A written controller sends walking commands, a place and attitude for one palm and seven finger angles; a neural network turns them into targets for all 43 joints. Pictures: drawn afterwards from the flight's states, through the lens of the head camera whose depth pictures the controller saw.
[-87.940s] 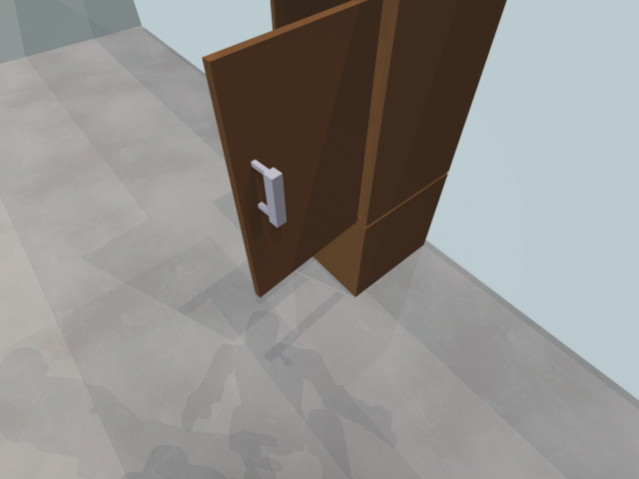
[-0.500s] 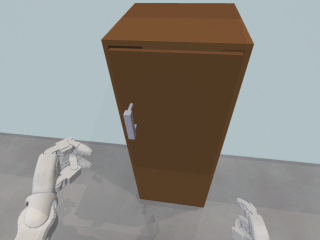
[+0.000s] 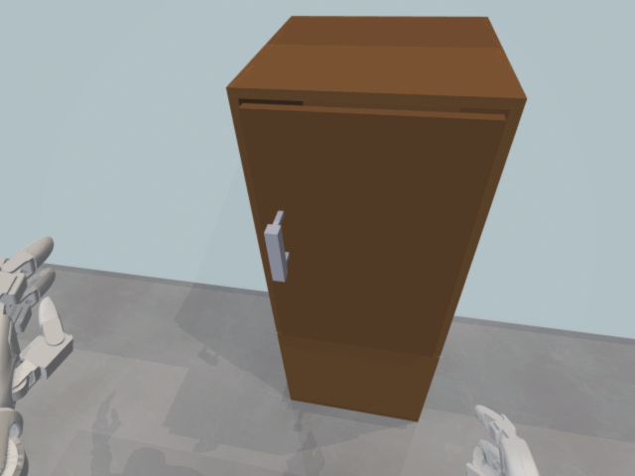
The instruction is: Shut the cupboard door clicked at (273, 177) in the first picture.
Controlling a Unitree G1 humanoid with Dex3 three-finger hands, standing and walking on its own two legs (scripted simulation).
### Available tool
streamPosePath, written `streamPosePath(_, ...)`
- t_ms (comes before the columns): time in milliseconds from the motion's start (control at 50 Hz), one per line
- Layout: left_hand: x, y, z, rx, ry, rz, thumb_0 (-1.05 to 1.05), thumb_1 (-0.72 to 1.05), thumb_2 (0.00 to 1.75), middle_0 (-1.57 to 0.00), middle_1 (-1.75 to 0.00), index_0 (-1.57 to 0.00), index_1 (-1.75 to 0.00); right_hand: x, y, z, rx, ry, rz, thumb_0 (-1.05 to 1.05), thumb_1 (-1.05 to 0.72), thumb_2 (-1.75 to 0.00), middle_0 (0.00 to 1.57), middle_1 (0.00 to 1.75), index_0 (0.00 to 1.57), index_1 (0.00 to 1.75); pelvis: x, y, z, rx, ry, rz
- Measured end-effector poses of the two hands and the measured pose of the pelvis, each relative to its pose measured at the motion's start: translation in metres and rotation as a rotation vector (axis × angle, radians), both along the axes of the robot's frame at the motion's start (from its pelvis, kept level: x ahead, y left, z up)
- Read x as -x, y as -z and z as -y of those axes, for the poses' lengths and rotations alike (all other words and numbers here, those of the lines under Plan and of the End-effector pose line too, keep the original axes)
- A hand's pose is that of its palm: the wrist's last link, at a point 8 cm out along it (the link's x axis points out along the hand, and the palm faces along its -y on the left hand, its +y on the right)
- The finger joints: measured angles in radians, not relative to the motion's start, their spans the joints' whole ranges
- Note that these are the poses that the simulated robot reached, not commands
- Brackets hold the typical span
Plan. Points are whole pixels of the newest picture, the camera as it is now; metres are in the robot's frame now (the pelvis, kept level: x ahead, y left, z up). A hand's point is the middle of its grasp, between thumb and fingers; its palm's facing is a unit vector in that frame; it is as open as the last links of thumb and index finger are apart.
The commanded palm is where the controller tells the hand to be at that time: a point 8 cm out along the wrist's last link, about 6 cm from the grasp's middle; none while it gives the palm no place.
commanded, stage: draw the hand back to the body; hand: left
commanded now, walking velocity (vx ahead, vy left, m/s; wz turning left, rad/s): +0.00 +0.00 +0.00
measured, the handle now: (279, 245) +0.50 +0.15 +0.00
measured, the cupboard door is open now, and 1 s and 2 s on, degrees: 0 0 0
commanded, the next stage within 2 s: step back with the hand held close in 0.24 s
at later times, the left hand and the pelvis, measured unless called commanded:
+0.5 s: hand (78, 342) +0.18 +0.27 +0.16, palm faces +0.46 -0.79 -0.41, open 7.4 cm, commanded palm +0.13 +0.30 +0.17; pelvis -0.01 +0.00 +0.00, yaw +0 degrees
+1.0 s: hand (29, 387) +0.14 +0.29 +0.15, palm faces +0.43 -0.78 -0.46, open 7.4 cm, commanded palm +0.08 +0.32 +0.17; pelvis -0.06 +0.02 -0.01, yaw -1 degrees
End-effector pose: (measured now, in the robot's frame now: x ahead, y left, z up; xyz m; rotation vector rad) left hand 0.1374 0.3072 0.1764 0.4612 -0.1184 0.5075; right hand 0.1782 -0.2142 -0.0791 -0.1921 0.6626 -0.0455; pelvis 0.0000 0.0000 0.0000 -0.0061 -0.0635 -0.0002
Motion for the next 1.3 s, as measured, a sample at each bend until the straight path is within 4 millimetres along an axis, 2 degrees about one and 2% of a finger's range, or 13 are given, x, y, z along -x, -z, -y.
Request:
streamPosePath(120, -0.002, 0.010, 0.007, 0.037, 0.020, -0.010, 0.02, 0.90, 0.90, -0.23, -0.33, -0.24, -0.33, 0.003, -0.002, 0.005, 0.016, 0.010, 0.004, 0.01, -0.90, -0.90, 0.20, 0.29, 0.20, 0.30, 0.002, 0.000, 0.002, -0.001, 0.000, 0.003)
streamPosePath(380, -0.002, 0.003, 0.012, 0.017, 0.044, 0.010, 0.02, 0.89, 0.90, -0.21, -0.31, -0.22, -0.30, 0.007, -0.005, 0.007, 0.001, 0.024, 0.024, 0.01, -0.90, -0.90, 0.20, 0.29, 0.20, 0.30, 0.006, -0.001, 0.006, 0.000, 0.008, 0.010)
streamPosePath(520, -0.005, 0.004, 0.006, -0.030, 0.054, 0.001, 0.02, 0.89, 0.90, -0.21, -0.30, -0.21, -0.30, 0.014, -0.001, 0.016, 0.025, 0.063, -0.027, 0.01, -0.90, -0.90, 0.20, 0.30, 0.20, 0.30, 0.008, 0.001, 0.002, 0.019, 0.002, -0.051)
streamPosePath(700, -0.005, 0.004, -0.003, -0.075, 0.107, -0.030, 0.02, 0.89, 0.90, -0.21, -0.31, -0.22, -0.30, 0.033, -0.001, 0.022, 0.065, 0.142, -0.077, 0.01, -0.90, -0.90, 0.20, 0.29, 0.20, 0.30, 0.019, 0.003, -0.011, 0.008, 0.017, -0.075)
streamPosePath(880, 0.018, 0.001, -0.010, -0.106, 0.129, 0.017, 0.02, 0.89, 0.90, -0.21, -0.31, -0.22, -0.30, 0.060, -0.006, 0.011, 0.073, 0.147, -0.057, 0.01, -0.90, -0.90, 0.20, 0.29, 0.20, 0.30, 0.044, 0.007, -0.017, 0.010, 0.022, -0.077)
streamPosePath(1080, 0.053, 0.008, -0.017, -0.108, 0.093, 0.081, 0.02, 0.89, 0.90, -0.21, -0.31, -0.22, -0.30, 0.096, 0.001, 0.006, 0.101, 0.118, -0.068, 0.01, -0.90, -0.90, 0.20, 0.30, 0.20, 0.30, 0.070, 0.014, -0.018, 0.029, 0.006, -0.072)
streamPosePath(1300, 0.076, 0.002, -0.008, -0.137, 0.100, 0.167, 0.02, 0.89, 0.90, -0.21, -0.31, -0.22, -0.30, 0.122, 0.009, 0.012, 0.107, 0.094, -0.077, 0.01, -0.90, -0.90, 0.20, 0.30, 0.21, 0.30, 0.092, 0.021, -0.011, 0.033, -0.012, -0.068)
